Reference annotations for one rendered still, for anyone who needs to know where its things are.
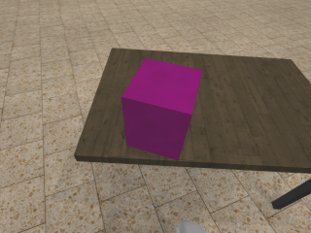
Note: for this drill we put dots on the robot right thigh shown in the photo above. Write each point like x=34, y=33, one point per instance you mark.
x=189, y=227

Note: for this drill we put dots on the carton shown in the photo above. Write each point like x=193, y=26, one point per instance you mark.
x=157, y=107

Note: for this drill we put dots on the table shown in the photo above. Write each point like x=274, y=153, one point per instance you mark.
x=250, y=113

